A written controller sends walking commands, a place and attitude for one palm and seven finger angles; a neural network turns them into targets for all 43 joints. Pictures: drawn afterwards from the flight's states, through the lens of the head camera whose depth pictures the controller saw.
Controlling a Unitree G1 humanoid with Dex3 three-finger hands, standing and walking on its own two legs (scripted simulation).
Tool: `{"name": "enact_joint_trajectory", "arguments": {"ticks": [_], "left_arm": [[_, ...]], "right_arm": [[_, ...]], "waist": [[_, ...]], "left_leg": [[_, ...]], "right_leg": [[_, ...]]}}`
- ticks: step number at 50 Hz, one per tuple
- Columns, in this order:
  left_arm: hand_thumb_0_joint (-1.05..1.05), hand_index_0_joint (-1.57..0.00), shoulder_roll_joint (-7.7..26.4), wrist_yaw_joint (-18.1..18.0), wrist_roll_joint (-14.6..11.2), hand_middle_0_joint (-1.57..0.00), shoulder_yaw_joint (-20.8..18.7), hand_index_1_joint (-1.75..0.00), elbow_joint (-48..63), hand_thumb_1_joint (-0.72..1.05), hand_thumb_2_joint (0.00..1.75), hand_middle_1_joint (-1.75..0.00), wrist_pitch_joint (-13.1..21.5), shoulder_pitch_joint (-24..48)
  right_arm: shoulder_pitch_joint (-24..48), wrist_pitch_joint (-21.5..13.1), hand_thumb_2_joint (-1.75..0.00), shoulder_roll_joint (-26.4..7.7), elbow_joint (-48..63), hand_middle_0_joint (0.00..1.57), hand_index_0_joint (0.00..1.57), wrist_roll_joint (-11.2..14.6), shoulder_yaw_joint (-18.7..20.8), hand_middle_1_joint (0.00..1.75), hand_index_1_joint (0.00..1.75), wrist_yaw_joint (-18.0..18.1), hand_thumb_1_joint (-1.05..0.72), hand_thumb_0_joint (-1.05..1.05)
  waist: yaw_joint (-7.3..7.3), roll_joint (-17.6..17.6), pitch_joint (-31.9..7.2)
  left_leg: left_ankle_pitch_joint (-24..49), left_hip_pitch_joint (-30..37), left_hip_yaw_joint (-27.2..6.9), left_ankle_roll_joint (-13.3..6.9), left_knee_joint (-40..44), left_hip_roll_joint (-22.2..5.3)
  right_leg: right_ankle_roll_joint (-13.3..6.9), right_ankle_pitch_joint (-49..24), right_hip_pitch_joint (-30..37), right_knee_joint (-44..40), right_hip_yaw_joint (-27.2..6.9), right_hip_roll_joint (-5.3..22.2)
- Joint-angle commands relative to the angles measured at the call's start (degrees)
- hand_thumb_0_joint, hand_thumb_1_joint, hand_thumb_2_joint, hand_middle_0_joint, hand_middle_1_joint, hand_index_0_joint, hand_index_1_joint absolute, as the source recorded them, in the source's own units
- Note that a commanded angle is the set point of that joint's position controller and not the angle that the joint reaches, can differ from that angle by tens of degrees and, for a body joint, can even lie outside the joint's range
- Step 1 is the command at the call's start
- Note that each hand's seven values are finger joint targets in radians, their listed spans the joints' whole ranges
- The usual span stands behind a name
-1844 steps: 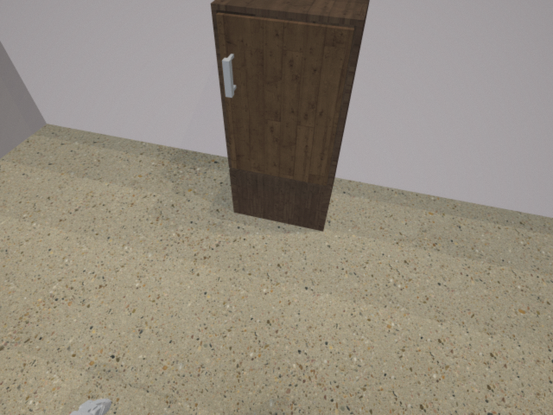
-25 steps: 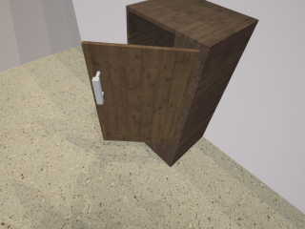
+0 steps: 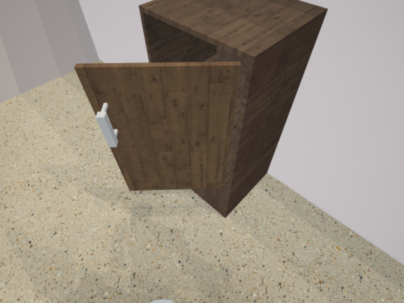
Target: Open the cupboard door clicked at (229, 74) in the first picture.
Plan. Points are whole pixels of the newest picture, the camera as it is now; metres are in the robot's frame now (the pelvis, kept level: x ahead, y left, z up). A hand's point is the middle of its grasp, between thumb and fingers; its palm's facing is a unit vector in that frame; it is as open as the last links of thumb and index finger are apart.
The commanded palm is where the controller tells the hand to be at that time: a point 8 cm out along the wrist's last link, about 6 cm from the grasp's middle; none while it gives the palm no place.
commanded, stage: come to a stop and stand still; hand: left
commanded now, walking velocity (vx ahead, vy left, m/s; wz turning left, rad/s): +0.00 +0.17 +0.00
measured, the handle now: (109, 125) +0.57 +0.30 -0.03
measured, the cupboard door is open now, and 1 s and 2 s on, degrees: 45 45 45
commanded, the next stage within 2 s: look again from close up in 0.64 s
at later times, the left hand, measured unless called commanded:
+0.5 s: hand out of the picture -0.01 +0.25 -0.17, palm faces +0.00 -0.97 -0.26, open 7.4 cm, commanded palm none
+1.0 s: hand out of the picture -0.02 +0.19 -0.17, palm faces -0.02 -0.98 -0.17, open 7.3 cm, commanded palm none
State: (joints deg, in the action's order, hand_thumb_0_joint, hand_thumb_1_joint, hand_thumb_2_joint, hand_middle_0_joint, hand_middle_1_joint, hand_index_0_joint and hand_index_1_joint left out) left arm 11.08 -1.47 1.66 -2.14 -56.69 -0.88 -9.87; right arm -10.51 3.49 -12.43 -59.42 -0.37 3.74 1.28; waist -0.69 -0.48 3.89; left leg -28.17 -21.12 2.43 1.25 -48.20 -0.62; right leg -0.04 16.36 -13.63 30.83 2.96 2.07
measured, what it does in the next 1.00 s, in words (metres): steps on the spot: left foot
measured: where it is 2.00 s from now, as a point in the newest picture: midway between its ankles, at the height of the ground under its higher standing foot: outside the picture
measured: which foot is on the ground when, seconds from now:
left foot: up 0.00-0.14, down 0.16-1.00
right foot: down 0.00-1.00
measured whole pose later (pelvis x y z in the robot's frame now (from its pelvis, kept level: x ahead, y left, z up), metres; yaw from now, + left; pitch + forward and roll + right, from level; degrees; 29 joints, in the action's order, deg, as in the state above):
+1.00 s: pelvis -0.02 +0.03 +0.01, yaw -2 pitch -1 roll +0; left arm 7.8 -2.1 1.3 1.0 -63.0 0.4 -17.1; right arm -16.4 -1.1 -8.7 -62.5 -0.4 -0.2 0.9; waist -0.2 0.6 2.0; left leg -13.4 -10.4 5.5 -3.5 -25.0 2.2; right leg 2.7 11.8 -13.1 26.4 0.2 3.8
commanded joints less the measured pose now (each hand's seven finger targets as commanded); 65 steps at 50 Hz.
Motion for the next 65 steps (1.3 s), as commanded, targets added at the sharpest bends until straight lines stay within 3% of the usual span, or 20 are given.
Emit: {"name": "enact_joint_trajectory", "arguments": {"ticks": [1,4,6,7,8,9,10,11,12,14,15,16,17,20,24,27,32,51,56,65], "left_arm": [[0.00,-0.20,10.5,-0.6,-0.2,-0.20,-2.2,-0.30,2.0,0.90,0.90,-0.30,0.9,-2.5],[0.00,-0.20,11.3,-0.5,-0.5,-0.20,-2.4,-0.30,1.4,0.90,0.90,-0.30,0.9,-2.6],[0.00,-0.20,9.7,-0.2,-0.9,-0.20,-2.0,-0.30,1.3,0.90,0.90,-0.30,0.7,-1.1],[0.00,-0.20,7.7,0.0,-1.2,-0.20,-1.7,-0.30,1.9,0.90,0.90,-0.30,0.4,-1.1],[0.00,-0.20,5.9,0.1,-1.4,-0.20,-1.1,-0.30,1.9,0.90,0.90,-0.30,0.0,-1.2],[0.00,-0.20,5.1,0.1,-1.2,-0.20,-0.9,-0.30,1.5,0.90,0.90,-0.30,-0.2,-1.2],[0.00,-0.20,5.4,-2.6,-1.1,-0.20,0.6,-0.30,-1.3,0.90,0.90,-0.30,1.4,-9.7],[0.00,-0.20,9.3,-2.2,-0.4,-0.20,0.2,-0.30,0.0,0.90,0.90,-0.30,2.6,-7.9],[0.00,-0.20,9.9,-1.7,-0.6,-0.20,-0.2,-0.30,1.1,0.90,0.90,-0.30,2.5,-4.8],[0.00,-0.20,7.3,-1.7,-0.6,-0.20,0.3,-0.30,1.7,0.90,0.90,-0.30,1.5,-4.2],[0.00,-0.20,6.2,-1.6,-0.5,-0.20,0.7,-0.30,1.7,0.90,0.90,-0.30,1.0,-4.6],[0.00,-0.20,5.8,-1.4,-0.2,-0.20,0.9,-0.30,1.6,0.90,0.90,-0.30,0.7,-4.6],[0.00,-0.20,5.0,-1.3,-0.3,-0.20,1.0,-0.30,1.3,0.90,0.90,-0.30,0.5,-5.2],[0.00,-0.20,4.0,-0.9,-0.3,-0.20,1.4,-0.30,0.5,0.90,0.90,-0.30,0.4,-6.8],[0.00,-0.20,4.2,-0.6,-0.1,-0.20,1.5,-0.30,0.0,0.90,0.90,-0.30,0.3,-8.5],[0.00,-0.20,4.3,-0.5,0.0,-0.20,1.5,-0.30,-0.4,0.90,0.90,-0.30,0.5,-10.0],[0.00,-0.20,4.1,-0.4,-0.3,-0.20,1.8,-0.30,-1.4,0.90,0.90,-0.30,1.6,-10.5],[0.00,-0.20,2.6,-0.8,-0.6,-0.20,2.0,-0.30,-4.8,0.90,0.90,-0.30,2.1,-10.7],[0.00,-0.20,2.3,-0.9,-0.7,-0.20,1.9,-0.30,-4.9,0.90,0.90,-0.30,2.3,-10.3],[0.00,-0.20,2.1,-0.9,-0.9,-0.20,1.8,-0.30,-5.0,0.90,0.90,-0.30,2.3,-10.1]], "right_arm": [[-0.9,-1.1,-0.90,-2.6,3.1,0.20,0.20,0.1,0.0,0.30,0.30,-0.5,-0.90,0.00],[-3.2,-1.6,-0.90,-1.9,2.4,0.20,0.20,-0.1,-0.5,0.30,0.30,-0.5,-0.90,0.00],[-5.9,-2.3,-0.90,-2.2,1.1,0.20,0.20,-0.2,-0.6,0.30,0.30,-0.5,-0.90,0.00],[-6.0,-2.9,-0.90,-4.6,1.5,0.20,0.20,-0.6,-0.4,0.30,0.30,-0.3,-0.90,0.00],[-4.2,-3.1,-0.90,-6.6,2.0,0.20,0.20,-0.8,-0.6,0.30,0.30,0.0,-0.90,0.00],[-2.1,-2.9,-0.90,-7.3,2.5,0.20,0.20,-1.0,-0.7,0.30,0.30,0.1,-0.90,0.00],[4.1,-4.1,-0.90,-7.4,7.4,0.20,0.20,0.2,-0.6,0.30,0.30,-0.6,-0.90,0.00],[2.6,-4.0,-0.90,-5.3,8.5,0.20,0.20,-0.1,-1.7,0.30,0.30,-0.9,-0.90,0.00],[-4.2,-4.4,-0.90,-2.2,7.1,0.20,0.20,-0.6,-1.6,0.30,0.30,-0.6,-0.90,0.00],[-6.3,-4.6,-0.90,-4.9,6.8,0.20,0.20,-0.7,-1.6,0.30,0.30,-0.2,-0.90,0.00],[-5.1,-4.6,-0.90,-5.6,7.4,0.20,0.20,-0.6,-1.5,0.30,0.30,-0.1,-0.90,0.00],[-4.9,-4.6,-0.90,-5.7,7.9,0.20,0.20,-0.6,-1.5,0.30,0.30,0.0,-0.90,0.00],[-4.7,-4.6,-0.90,-5.9,8.2,0.20,0.20,-0.6,-1.6,0.30,0.30,0.2,-0.90,0.00],[-4.3,-4.4,-0.90,-5.5,8.4,0.20,0.20,-0.7,-1.5,0.30,0.30,0.1,-0.90,0.00],[-4.3,-4.4,-0.90,-6.2,7.8,0.20,0.20,-0.8,-1.4,0.30,0.30,-0.2,-0.90,0.00],[-4.7,-4.5,-0.90,-6.0,7.1,0.20,0.20,-0.7,-1.6,0.30,0.30,-0.3,-0.90,0.00],[-6.0,-5.2,-0.90,-5.3,5.0,0.20,0.20,-0.6,-2.0,0.30,0.30,-0.3,-0.90,0.00],[-8.4,-5.5,-0.90,-2.0,-1.6,0.20,0.20,-0.2,-2.9,0.30,0.30,0.1,-0.90,0.00],[-8.9,-5.5,-0.90,-1.3,-2.4,0.20,0.20,-0.1,-2.9,0.30,0.30,0.3,-0.90,0.00],[-9.0,-5.2,-0.90,-0.7,-3.6,0.20,0.20,-0.2,-3.1,0.30,0.30,0.3,-0.90,0.00]], "waist": [[1.87,10.7,-4.9],[1.62,9.7,-5.1],[0.39,7.4,-4.5],[0.84,-0.2,-4.5],[2.01,-5.9,-3.9],[2.79,-5.2,-3.0],[4.45,-7.9,-0.9],[2.15,-5.0,-2.8],[-0.99,-5.8,-6.8],[-0.12,-8.6,-8.7],[0.39,-8.8,-7.1],[0.64,-8.4,-5.5],[0.82,-5.4,-3.9],[1.00,1.2,0.7],[1.05,-0.6,3.4],[1.19,-1.4,1.9],[0.64,0.8,-1.3],[0.79,0.0,-0.2],[0.61,1.6,-0.8],[0.48,1.7,-0.2]], "left_leg": [[0.2,-1.0,-0.8,1.4,2.8,0.0],[6.9,4.9,0.3,1.4,16.2,0.8],[16.3,13.2,-1.4,0.2,26.1,-0.5],[21.3,13.9,-7.1,-2.0,27.9,-5.8],[23.4,9.0,-11.6,-4.8,29.9,-10.7],[18.2,3.2,-11.6,-6.0,31.4,-11.7],[21.1,4.3,-2.2,-2.5,17.5,-6.8],[19.6,4.4,-2.0,-0.8,15.6,-2.6],[19.6,7.6,-3.0,-0.8,20.0,-2.2],[30.9,9.5,-7.9,-2.5,23.6,-7.7],[31.7,8.8,-9.3,-3.5,25.8,-8.9],[33.8,8.3,-9.6,-4.1,26.3,-9.4],[30.3,6.7,-9.9,-4.7,27.2,-9.4],[10.9,2.3,-10.1,-4.4,30.8,-7.6],[-0.7,-0.1,-11.3,-3.9,35.8,-7.4],[0.1,1.3,-10.6,-4.1,35.9,-7.1],[7.7,6.0,-8.7,-4.0,33.4,-6.0],[15.4,7.5,-5.1,-3.3,30.6,-5.2],[18.7,8.9,-4.4,-3.2,29.4,-5.2],[17.6,9.3,-3.7,-2.8,29.4,-5.0]], "right_leg": [[-9.9,-37.0,8.5,-9.7,-11.5,15.3],[-8.2,-29.8,7.4,-8.3,-11.9,14.3],[-4.3,-17.2,0.9,-6.4,-10.0,10.6],[-2.0,-10.0,-1.9,-3.9,-7.1,6.8],[0.1,-2.9,0.3,-3.6,-3.7,3.7],[0.7,0.1,4.6,-4.1,-2.2,2.7],[-2.0,-10.5,1.9,-5.2,-5.0,6.5],[-3.6,-21.5,1.9,-5.5,-10.8,10.2],[-4.9,-24.5,1.7,-1.1,-11.2,11.4],[-2.2,-5.2,1.2,1.2,-2.9,3.9],[-1.1,0.2,0.4,1.3,-1.2,1.8],[-0.8,1.9,-0.3,1.8,-0.5,1.1],[-0.7,2.5,-0.2,1.6,-0.6,1.1],[-1.2,-0.4,-0.4,-1.3,-2.5,2.1],[-1.1,-0.1,-1.4,-1.5,-2.6,2.1],[-1.1,-1.6,-1.0,-2.3,-2.8,2.4],[-1.3,-4.6,-0.5,-5.3,-4.8,3.6],[-0.9,-7.8,1.0,-7.9,-5.7,4.2],[-1.1,-9.5,1.3,-8.2,-6.0,4.3],[-1.3,-8.0,0.7,-9.4,-6.7,4.2]]}}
